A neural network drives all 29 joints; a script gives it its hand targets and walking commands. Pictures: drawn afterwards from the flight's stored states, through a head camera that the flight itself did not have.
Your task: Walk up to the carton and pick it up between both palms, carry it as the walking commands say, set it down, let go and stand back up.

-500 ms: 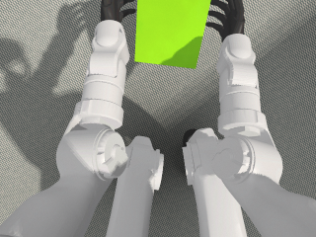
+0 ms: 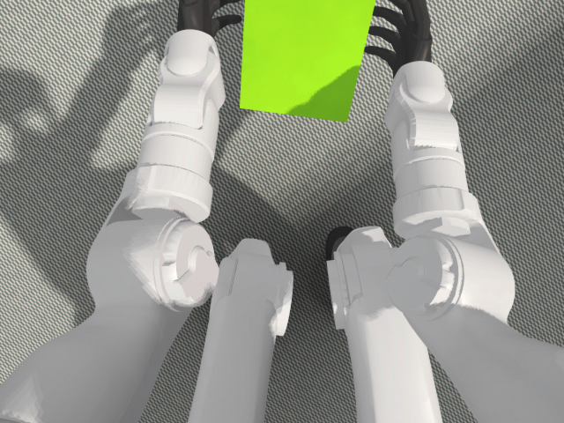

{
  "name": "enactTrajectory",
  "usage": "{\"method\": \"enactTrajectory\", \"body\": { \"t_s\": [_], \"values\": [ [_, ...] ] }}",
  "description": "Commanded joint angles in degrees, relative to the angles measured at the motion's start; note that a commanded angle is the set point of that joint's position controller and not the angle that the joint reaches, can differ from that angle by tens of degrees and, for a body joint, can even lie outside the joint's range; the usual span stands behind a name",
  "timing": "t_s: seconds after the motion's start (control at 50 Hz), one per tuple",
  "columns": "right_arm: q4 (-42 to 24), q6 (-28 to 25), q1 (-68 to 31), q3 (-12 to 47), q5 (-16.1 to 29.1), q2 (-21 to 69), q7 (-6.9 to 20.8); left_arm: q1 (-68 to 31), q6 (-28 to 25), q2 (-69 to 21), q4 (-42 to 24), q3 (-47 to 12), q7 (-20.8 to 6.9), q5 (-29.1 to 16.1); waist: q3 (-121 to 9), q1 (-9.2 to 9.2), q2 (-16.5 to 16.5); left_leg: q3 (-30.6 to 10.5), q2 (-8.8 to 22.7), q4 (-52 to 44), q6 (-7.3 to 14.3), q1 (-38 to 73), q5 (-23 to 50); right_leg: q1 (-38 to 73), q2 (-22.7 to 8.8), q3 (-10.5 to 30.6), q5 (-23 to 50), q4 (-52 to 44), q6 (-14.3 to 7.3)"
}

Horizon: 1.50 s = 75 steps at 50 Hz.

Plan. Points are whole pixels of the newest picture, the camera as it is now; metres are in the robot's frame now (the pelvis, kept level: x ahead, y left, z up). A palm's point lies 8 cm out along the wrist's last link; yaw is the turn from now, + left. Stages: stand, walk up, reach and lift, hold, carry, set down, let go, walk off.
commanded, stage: set down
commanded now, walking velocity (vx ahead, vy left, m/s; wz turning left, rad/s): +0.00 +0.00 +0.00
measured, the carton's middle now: (302, 31) +0.58 -0.04 -0.27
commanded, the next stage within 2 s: none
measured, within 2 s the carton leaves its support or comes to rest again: rests again in 1.48 s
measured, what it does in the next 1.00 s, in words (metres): stands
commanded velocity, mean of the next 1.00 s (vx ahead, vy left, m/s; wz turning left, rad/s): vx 0.00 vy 0.00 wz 0.00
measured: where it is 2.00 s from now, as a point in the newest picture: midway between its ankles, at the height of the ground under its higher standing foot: (298, 307)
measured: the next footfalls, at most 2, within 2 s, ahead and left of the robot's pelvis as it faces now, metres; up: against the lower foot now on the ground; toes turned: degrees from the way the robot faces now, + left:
none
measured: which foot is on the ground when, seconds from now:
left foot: down 0.00-1.00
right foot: down 0.00-1.00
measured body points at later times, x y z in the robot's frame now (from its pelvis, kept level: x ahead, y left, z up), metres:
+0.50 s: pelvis +0.01 +0.00 +0.00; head +0.37 -0.01 +0.27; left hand +0.57 +0.08 -0.16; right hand +0.53 -0.16 -0.18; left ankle +0.08 +0.10 -0.37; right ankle +0.13 -0.13 -0.37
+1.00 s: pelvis +0.00 +0.00 +0.00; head +0.37 +0.00 +0.25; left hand +0.51 +0.09 -0.22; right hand +0.49 -0.18 -0.21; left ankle +0.08 +0.09 -0.37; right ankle +0.13 -0.13 -0.37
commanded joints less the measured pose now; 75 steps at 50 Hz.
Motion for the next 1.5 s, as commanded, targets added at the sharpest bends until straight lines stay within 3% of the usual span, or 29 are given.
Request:
{"method": "enactTrajectory", "body": {
  "t_s": [0.0,0.02,0.14,0.4,0.5,0.52,0.62,0.66,0.76,0.86,0.92,0.94,1.0,1.02,1.04,1.06,1.08,1.1,1.14,1.16,1.2,1.22,1.28,1.32,1.34,1.36,1.4,1.44,1.48],
  "values": [
    [10.42,2.41,-14.27,12.31,-0.29,26.75,7.31,-7.25,6.45,-36.41,15.54,-14.31,-9.61,1.78,-39.44,-3.64,4.30,-1.08,3.06,-15.62,0.10,11.66,9.45,31.78,1.65,-5.38,9.71,-4.44,-3.71],
    [10.40,2.39,-14.03,12.93,-0.04,26.43,7.22,-7.49,6.40,-38.48,15.27,-15.58,-9.87,0.47,-41.36,-5.20,3.58,-1.84,3.55,-15.01,-0.21,12.11,10.93,33.25,1.31,-4.95,11.31,-4.12,-3.77],
    [10.78,2.14,-13.01,12.26,0.26,25.15,7.41,-6.12,6.47,-36.37,17.14,-14.80,-9.84,0.94,-38.52,-4.27,4.21,-1.28,3.49,-14.79,0.00,13.22,11.32,30.87,0.90,-4.78,10.61,-4.35,-3.68],
    [9.20,0.27,-11.49,12.28,1.05,23.10,6.68,-5.28,4.99,-35.64,14.69,-15.96,-8.78,-0.01,-41.00,-5.07,3.63,-2.20,3.66,-13.79,-0.48,14.52,17.39,31.60,0.65,-4.87,15.07,-2.68,-3.64],
    [9.90,-0.26,-9.61,11.37,1.64,21.65,6.25,-4.61,4.30,-31.34,13.79,-16.08,-7.87,-0.01,-41.23,-4.47,4.51,-1.85,3.78,-13.59,-0.71,16.15,18.76,30.08,0.79,-4.62,15.44,-2.93,-3.68],
    [9.75,-0.49,-10.01,10.63,1.24,20.94,6.06,-3.25,4.07,-29.74,15.24,-14.91,-7.58,0.87,-40.53,-3.41,4.97,-2.15,3.50,-13.28,-0.29,16.57,19.56,28.34,0.79,-4.88,15.17,-2.32,-3.41],
    [9.71,-1.33,-8.87,9.95,1.30,17.86,4.68,-5.28,3.27,-27.03,12.31,-16.75,-6.64,-1.79,-43.35,-5.15,3.55,-2.07,3.80,-13.38,-0.82,15.88,19.30,32.62,0.78,-4.56,16.69,-2.35,-3.28],
    [7.85,-2.81,-9.90,9.52,2.36,14.00,3.42,-6.17,2.02,-22.47,10.06,-16.72,-5.19,-2.51,-45.15,-3.99,4.77,-2.59,4.24,-12.92,-1.35,17.10,21.26,32.67,0.42,-4.43,18.57,-1.42,-3.19],
    [8.53,-5.12,-5.78,6.75,3.75,1.80,-0.64,-5.16,-0.30,-5.32,7.60,-14.56,-0.69,-3.97,-45.96,-4.58,3.44,-2.50,5.17,-13.49,-2.29,17.79,22.33,33.36,0.13,-4.89,20.56,-1.31,-2.35],
    [3.35,-8.50,-7.98,10.69,12.68,-9.18,-4.22,-11.89,-2.94,6.17,-1.33,-17.08,2.71,-10.48,-51.16,-5.72,4.52,-1.54,5.63,-12.18,-2.18,20.70,25.13,35.82,-0.36,-4.26,24.77,-2.19,-2.56],
    [4.77,-10.45,-8.25,14.10,20.11,-14.37,-5.63,-13.20,-4.57,12.07,-1.95,-20.30,4.28,-14.04,-53.89,-5.89,7.36,-1.26,6.98,-10.96,-2.19,24.70,27.08,35.72,-1.28,-3.78,26.09,-1.28,-2.87],
    [9.12,-10.43,-6.84,15.04,21.65,-14.41,-5.37,-12.79,-4.97,11.92,-1.00,-21.32,4.13,-14.62,-52.41,-5.66,7.90,-0.97,7.47,-10.80,-2.39,24.23,26.72,34.56,-1.64,-3.49,25.42,-0.91,-3.00],
    [11.86,-10.44,-9.14,16.86,24.70,-14.12,-4.12,-15.04,-5.68,13.22,-0.55,-23.30,3.27,-16.97,-49.79,-6.37,6.38,-2.13,8.22,-10.37,-1.84,25.79,25.54,27.99,-2.25,-4.23,21.85,-0.72,-2.74],
    [10.41,-9.86,-12.64,18.95,26.82,-13.34,-3.93,-16.86,-5.78,16.39,0.99,-22.32,2.80,-17.21,-49.11,-3.42,4.97,-1.81,8.44,-10.04,-0.93,25.07,24.50,27.41,-2.05,-3.71,20.29,-0.71,-2.32],
    [11.13,-9.66,-13.18,20.59,27.95,-12.10,-3.63,-16.07,-5.43,15.94,3.04,-23.09,2.50,-18.04,-50.43,-4.90,2.74,-2.16,8.83,-9.69,-0.02,25.89,22.46,28.10,-2.20,-4.17,18.68,-0.43,-2.27],
    [7.85,-9.85,-16.40,22.45,30.51,-12.75,-3.53,-18.50,-5.58,17.45,0.09,-23.68,2.60,-18.87,-51.17,-2.63,2.62,-1.52,9.17,-9.22,0.07,25.44,22.05,29.32,-2.46,-3.83,18.98,0.03,-2.21],
    [8.63,-9.70,-16.87,22.78,31.51,-13.98,-3.59,-18.86,-5.09,17.74,2.15,-24.74,2.38,-19.59,-51.80,-4.22,3.09,-1.07,9.57,-8.70,0.08,24.58,18.79,30.68,-2.40,-3.96,16.91,0.22,-2.52],
    [6.59,-9.83,-18.31,24.26,33.11,-14.55,-3.97,-21.07,-5.15,18.10,-1.01,-25.90,2.40,-21.40,-54.20,-3.04,1.68,-1.44,9.78,-8.36,0.37,25.07,19.17,32.59,-2.78,-3.54,17.58,0.70,-2.45],
    [-0.09,-9.78,-18.99,25.87,35.61,-15.30,-4.81,-21.79,-5.01,18.45,-6.52,-27.26,2.46,-22.58,-62.42,-2.51,3.56,-1.06,10.27,-7.89,0.45,28.58,21.63,38.18,-2.74,-3.12,20.88,0.61,-2.81],
    [-1.36,-9.19,-19.21,25.12,35.70,-15.78,-5.33,-22.47,-4.43,18.85,-8.24,-27.57,2.62,-23.28,-66.09,-3.90,4.22,-1.27,10.03,-8.66,0.65,31.30,21.02,40.84,-2.29,-3.99,20.75,-0.10,-2.77],
    [-4.11,-7.42,-17.65,26.16,37.70,-14.86,-6.32,-22.47,-2.52,16.87,-12.09,-28.53,3.09,-24.52,-72.77,-2.93,5.78,-0.16,9.96,-10.14,1.26,35.29,20.05,45.76,-2.02,-3.98,20.75,-1.40,-3.34],
    [-4.82,-6.03,-15.91,25.84,37.28,-15.55,-6.86,-20.14,-1.38,17.28,-12.64,-28.14,3.21,-24.17,-76.44,-2.32,6.10,0.58,9.57,-10.69,1.14,37.40,18.18,48.76,-1.89,-4.06,18.84,-2.22,-3.25],
    [1.95,-2.07,-15.44,24.00,34.73,-15.86,-8.05,-20.69,2.30,18.50,-4.18,-25.87,3.03,-23.91,-65.32,-2.78,3.74,2.21,9.39,-13.76,1.97,30.69,3.79,47.48,-2.16,-4.42,5.54,-6.05,-3.43],
    [-2.41,0.25,-12.07,22.40,30.99,-14.96,-9.15,-18.57,3.71,19.75,-8.39,-24.55,3.07,-22.40,-73.67,-3.71,0.40,2.58,8.62,-13.99,2.05,35.18,5.46,54.40,-1.50,-4.73,5.31,-8.40,-2.80],
    [-8.29,0.97,-12.85,21.57,30.13,-14.69,-9.90,-19.41,4.33,19.60,-13.57,-24.73,3.47,-21.63,-81.74,-3.34,0.84,2.31,8.16,-14.58,1.85,39.93,8.38,58.11,-1.16,-5.08,9.11,-8.35,-2.27],
    [-8.56,1.44,-13.68,20.85,29.13,-14.65,-10.73,-21.79,4.74,19.77,-15.96,-22.87,3.80,-21.16,-81.95,-4.70,-0.55,2.62,8.06,-14.02,2.02,38.41,8.12,59.96,-1.52,-4.50,8.87,-9.65,-2.26],
    [-17.75,2.45,-15.64,19.93,28.25,-15.26,-12.35,-21.17,5.42,21.63,-20.52,-20.36,4.79,-20.45,-90.53,-3.36,-2.70,2.88,7.72,-14.73,2.45,42.00,10.97,65.79,-1.01,-3.91,11.57,-11.46,-1.75],
    [-21.37,3.27,-13.68,21.49,28.97,-15.87,-12.79,-17.73,6.00,22.57,-23.78,-19.58,5.57,-20.16,-92.21,-1.71,-1.88,3.43,7.49,-15.51,2.44,43.73,13.41,67.14,-0.68,-3.11,13.17,-12.67,-2.27],
    [-24.36,4.08,-14.12,23.05,29.61,-13.78,-12.83,-16.57,6.61,21.83,-25.07,-20.02,5.50,-21.70,-93.78,-1.78,-2.35,3.15,7.22,-16.23,2.71,46.48,18.04,67.92,0.08,-3.41,18.73,-13.43,-2.17]
  ]
}}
